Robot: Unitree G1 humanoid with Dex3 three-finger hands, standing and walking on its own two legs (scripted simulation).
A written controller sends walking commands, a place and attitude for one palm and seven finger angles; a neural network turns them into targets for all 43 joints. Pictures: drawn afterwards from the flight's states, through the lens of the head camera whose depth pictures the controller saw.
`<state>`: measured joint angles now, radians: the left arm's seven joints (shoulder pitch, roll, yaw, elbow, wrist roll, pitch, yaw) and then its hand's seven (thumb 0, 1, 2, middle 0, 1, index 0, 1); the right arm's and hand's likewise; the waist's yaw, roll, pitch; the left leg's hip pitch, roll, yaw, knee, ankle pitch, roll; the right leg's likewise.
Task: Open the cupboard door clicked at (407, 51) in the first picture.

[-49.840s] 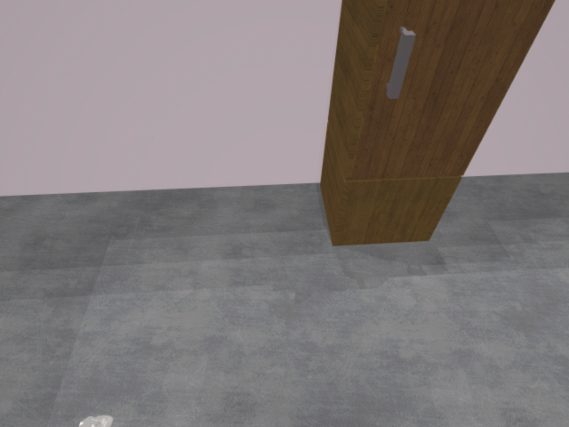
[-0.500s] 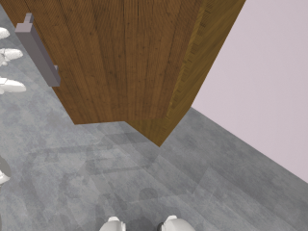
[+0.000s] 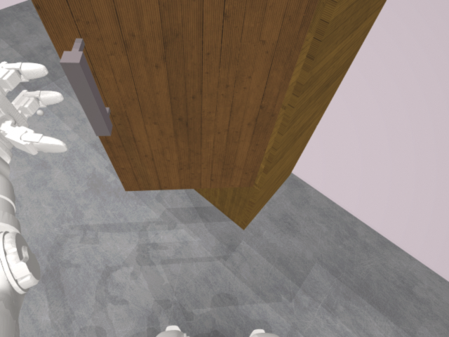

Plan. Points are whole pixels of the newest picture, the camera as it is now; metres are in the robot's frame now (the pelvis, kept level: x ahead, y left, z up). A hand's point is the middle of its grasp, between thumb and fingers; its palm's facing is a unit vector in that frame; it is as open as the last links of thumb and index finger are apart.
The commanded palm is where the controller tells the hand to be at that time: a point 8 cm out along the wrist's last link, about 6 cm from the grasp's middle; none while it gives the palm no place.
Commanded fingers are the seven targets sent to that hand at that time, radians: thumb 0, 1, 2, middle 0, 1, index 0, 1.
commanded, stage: move the hooked fingers beside the handle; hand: left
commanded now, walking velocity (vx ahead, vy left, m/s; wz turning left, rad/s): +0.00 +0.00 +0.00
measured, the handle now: (92, 90) +0.51 +0.23 +0.11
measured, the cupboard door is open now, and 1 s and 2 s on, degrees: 45 45 45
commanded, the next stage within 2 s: slide the fingers in behind the handle in 0.36 s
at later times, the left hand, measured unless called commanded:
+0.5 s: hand (45, 109) +0.46 +0.29 +0.12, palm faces +0.07 -1.00 +0.02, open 14.0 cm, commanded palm +0.44 +0.33 +0.11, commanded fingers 0.00 -0.50 0.30 -0.30 -1.20 -0.30 -1.20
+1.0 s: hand (67, 111) +0.46 +0.25 +0.12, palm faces +0.05 -1.00 +0.02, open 14.0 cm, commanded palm +0.43 +0.29 +0.11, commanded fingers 0.00 -0.50 0.30 -0.30 -1.20 -0.30 -1.20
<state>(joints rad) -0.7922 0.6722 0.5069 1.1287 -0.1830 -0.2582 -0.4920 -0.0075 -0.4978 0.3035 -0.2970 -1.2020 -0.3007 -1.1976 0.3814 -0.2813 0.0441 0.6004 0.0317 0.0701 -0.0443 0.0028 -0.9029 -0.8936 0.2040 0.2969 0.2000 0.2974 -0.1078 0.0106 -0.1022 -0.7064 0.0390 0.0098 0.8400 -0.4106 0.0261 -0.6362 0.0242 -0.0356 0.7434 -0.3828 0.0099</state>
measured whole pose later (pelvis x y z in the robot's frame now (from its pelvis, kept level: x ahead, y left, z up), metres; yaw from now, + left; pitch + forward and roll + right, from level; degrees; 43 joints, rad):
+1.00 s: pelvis +0.00 +0.00 +0.00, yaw +0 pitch +15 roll -3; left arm -0.79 0.59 0.45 1.09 -0.18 -0.27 -0.40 -0.01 -0.50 0.30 -0.29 -1.20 -0.29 -1.20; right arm 0.39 -0.27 0.04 0.61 0.03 0.06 -0.04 0.00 -0.90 -0.89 0.20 0.30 0.20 0.30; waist -0.11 0.02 -0.11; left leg -0.71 0.04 0.01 0.85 -0.41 0.02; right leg -0.64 0.03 -0.04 0.76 -0.39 0.00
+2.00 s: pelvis -0.01 -0.02 +0.00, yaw +0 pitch +14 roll -2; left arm -0.83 0.50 0.39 1.11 -0.15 -0.30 -0.26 -0.01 -0.50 0.30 -0.28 -1.20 -0.29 -1.21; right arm 0.40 -0.27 0.03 0.65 0.03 0.03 -0.03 0.00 -0.90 -0.89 0.20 0.30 0.20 0.30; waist -0.12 0.03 -0.09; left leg -0.69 0.04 0.01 0.83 -0.39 0.00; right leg -0.64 0.03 -0.03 0.78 -0.39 -0.01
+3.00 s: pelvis -0.02 -0.01 +0.00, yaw +0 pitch +14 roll -2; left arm -0.82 0.49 0.39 1.11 -0.15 -0.31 -0.26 0.01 0.66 0.79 -0.33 -1.35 -0.34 -1.34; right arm 0.40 -0.27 0.03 0.66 0.03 0.04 -0.04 0.00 -0.90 -0.89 0.20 0.30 0.20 0.30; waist -0.12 0.03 -0.09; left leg -0.69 0.04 0.01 0.83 -0.38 0.01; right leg -0.64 0.02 -0.03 0.78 -0.38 -0.01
